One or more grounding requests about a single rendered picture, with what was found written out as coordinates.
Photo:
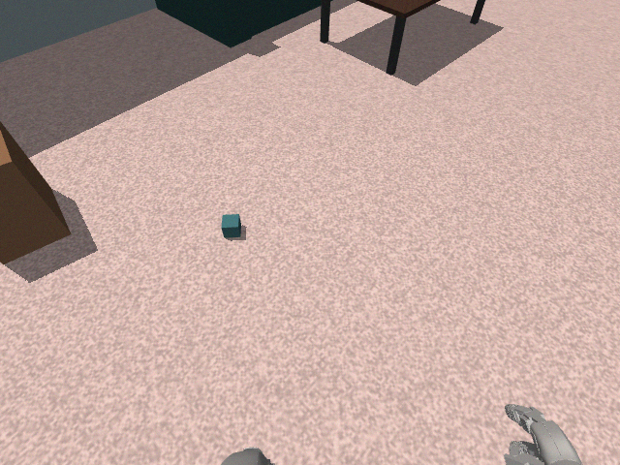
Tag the sofa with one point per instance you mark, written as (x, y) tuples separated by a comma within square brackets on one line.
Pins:
[(232, 22)]

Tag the coffee table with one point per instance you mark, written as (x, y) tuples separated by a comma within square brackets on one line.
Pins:
[(399, 8)]

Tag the right robot hand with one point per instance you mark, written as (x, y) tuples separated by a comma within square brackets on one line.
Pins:
[(550, 442)]

